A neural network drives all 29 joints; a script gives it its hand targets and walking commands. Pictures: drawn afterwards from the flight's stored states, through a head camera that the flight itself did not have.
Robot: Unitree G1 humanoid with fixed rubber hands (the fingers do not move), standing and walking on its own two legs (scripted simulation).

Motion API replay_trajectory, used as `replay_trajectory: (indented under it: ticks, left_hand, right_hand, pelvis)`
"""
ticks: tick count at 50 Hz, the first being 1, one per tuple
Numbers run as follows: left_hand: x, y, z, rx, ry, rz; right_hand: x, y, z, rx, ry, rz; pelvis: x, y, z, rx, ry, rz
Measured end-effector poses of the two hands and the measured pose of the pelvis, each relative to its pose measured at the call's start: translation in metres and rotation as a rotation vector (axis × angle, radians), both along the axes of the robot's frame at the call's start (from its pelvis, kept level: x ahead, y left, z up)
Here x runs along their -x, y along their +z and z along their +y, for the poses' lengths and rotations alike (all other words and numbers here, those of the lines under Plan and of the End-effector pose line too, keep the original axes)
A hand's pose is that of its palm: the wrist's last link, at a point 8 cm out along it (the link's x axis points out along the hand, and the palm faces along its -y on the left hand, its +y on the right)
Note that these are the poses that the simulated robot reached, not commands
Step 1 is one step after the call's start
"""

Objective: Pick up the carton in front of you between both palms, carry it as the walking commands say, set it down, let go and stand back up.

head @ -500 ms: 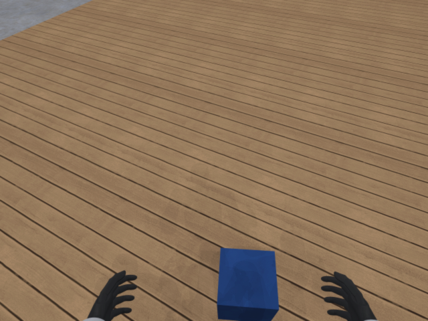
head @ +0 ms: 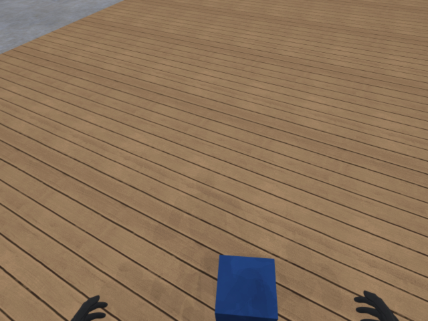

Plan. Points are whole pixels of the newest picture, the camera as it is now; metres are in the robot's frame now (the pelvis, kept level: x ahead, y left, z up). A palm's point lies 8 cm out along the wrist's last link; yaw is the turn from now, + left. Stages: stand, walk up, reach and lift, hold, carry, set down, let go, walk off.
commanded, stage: stand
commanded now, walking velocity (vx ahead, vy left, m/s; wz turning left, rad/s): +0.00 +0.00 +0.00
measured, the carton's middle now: (244, 294) +0.36 -0.06 -0.64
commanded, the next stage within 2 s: none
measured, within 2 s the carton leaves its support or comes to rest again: neither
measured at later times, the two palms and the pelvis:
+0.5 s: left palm out of the picture +0.11 +0.28 -0.09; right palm out of the picture +0.11 -0.30 -0.09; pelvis +0.00 -0.01 +0.01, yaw +0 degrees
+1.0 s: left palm out of the picture +0.09 +0.30 -0.09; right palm out of the picture +0.07 -0.31 -0.09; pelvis -0.02 -0.01 +0.01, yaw +0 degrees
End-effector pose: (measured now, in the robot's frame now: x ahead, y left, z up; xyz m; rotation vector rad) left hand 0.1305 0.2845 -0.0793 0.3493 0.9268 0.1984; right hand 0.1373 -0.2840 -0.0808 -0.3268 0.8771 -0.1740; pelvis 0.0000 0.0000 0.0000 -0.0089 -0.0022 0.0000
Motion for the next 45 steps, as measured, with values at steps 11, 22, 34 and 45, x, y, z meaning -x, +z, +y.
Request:
replay_trajectory:
  ticks: [11,22,34,45]
  left_hand:
    - [0.004,-0.002,-0.002,-0.006,0.009,0.029]
    - [0.013,-0.005,-0.002,0.000,0.021,0.058]
    - [0.028,-0.007,0.005,-0.006,0.034,0.097]
    - [0.040,-0.009,0.009,-0.009,0.042,0.133]
  right_hand:
    - [0.014,-0.008,-0.007,0.005,0.000,0.056]
    - [0.027,-0.008,-0.015,0.020,-0.005,0.088]
    - [0.042,-0.010,-0.020,0.031,-0.013,0.123]
    - [0.057,-0.013,-0.024,0.034,-0.026,0.163]
  pelvis:
    - [-0.001,0.003,-0.006,-0.003,0.007,-0.007]
    - [0.002,0.005,-0.009,-0.003,0.005,-0.020]
    - [0.009,0.007,-0.009,-0.005,0.000,-0.031]
    - [0.015,0.009,-0.008,-0.006,-0.005,-0.037]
